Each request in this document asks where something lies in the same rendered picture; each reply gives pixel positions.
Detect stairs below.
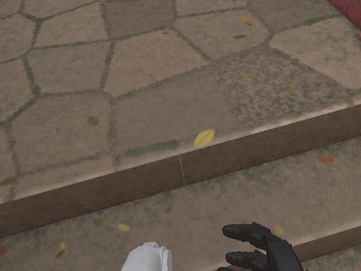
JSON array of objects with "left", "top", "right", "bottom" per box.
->
[{"left": 0, "top": 104, "right": 361, "bottom": 271}]

